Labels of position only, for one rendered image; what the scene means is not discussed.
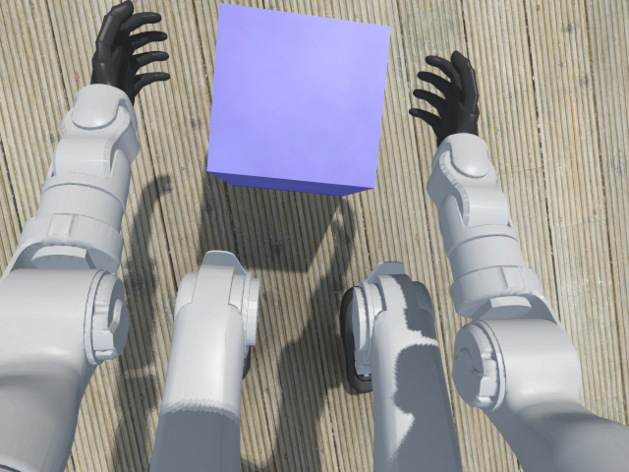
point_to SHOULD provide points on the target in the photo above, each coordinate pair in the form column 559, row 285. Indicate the robot right upper arm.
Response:
column 524, row 374

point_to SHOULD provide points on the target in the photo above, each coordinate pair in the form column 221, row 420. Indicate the robot left forearm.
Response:
column 84, row 197

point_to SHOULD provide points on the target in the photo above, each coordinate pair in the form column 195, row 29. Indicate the right robot hand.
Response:
column 459, row 111

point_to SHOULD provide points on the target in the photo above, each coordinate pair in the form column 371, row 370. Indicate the left robot hand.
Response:
column 113, row 62

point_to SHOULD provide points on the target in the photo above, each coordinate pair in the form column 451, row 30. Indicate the robot left upper arm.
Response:
column 56, row 326

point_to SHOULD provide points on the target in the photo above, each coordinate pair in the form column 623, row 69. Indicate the robot right forearm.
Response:
column 491, row 280

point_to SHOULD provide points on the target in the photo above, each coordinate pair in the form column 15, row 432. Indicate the carton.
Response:
column 297, row 101

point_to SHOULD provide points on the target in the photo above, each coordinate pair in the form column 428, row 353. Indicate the robot left foot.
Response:
column 247, row 363

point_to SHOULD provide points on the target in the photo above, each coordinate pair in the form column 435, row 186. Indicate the right robot shin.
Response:
column 362, row 364

